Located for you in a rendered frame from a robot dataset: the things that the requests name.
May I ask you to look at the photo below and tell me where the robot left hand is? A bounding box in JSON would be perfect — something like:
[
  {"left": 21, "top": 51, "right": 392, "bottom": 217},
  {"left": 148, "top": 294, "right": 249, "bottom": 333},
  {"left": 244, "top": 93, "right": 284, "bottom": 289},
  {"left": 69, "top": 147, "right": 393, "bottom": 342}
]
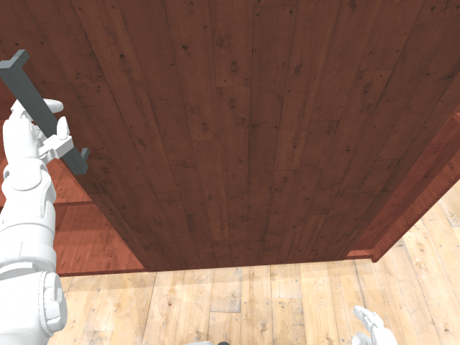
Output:
[{"left": 3, "top": 99, "right": 73, "bottom": 165}]

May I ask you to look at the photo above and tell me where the wardrobe door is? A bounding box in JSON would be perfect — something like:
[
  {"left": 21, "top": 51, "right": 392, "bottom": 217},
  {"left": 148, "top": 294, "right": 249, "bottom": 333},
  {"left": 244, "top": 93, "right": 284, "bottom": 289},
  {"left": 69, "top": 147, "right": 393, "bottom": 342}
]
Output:
[
  {"left": 0, "top": 0, "right": 460, "bottom": 272},
  {"left": 351, "top": 103, "right": 460, "bottom": 251}
]

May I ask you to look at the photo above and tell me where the left robot forearm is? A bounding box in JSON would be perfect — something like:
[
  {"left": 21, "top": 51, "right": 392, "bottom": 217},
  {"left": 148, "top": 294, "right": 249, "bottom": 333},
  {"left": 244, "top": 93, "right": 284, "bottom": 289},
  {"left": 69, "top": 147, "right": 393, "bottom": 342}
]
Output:
[{"left": 0, "top": 158, "right": 57, "bottom": 280}]

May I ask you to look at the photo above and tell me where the robot left upper arm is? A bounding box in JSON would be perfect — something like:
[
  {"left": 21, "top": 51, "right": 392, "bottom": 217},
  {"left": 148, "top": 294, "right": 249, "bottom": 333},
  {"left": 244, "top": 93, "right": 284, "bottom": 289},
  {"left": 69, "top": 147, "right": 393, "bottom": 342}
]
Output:
[{"left": 0, "top": 271, "right": 68, "bottom": 345}]

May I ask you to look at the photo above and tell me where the robot right hand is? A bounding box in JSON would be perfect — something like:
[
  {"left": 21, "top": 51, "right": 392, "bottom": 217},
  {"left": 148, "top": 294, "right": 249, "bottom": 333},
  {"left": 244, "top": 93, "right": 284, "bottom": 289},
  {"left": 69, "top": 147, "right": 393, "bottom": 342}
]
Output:
[{"left": 351, "top": 305, "right": 398, "bottom": 345}]

